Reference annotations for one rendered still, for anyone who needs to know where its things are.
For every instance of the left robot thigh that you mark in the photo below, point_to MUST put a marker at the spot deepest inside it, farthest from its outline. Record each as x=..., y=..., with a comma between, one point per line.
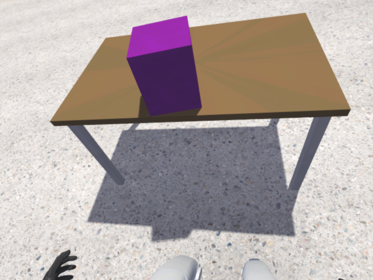
x=180, y=267

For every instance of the robot thigh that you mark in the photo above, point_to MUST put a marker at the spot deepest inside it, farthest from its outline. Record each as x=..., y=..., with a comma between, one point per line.
x=180, y=267
x=256, y=270

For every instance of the right robot thigh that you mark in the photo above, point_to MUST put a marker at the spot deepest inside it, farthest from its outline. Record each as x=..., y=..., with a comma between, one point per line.
x=256, y=270

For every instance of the table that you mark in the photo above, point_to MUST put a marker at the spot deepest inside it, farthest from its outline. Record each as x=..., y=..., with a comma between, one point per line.
x=265, y=68

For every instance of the left robot hand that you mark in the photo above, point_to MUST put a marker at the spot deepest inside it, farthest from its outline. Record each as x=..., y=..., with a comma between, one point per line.
x=56, y=268

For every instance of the carton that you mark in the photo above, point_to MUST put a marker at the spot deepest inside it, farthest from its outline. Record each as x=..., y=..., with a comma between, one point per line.
x=161, y=59

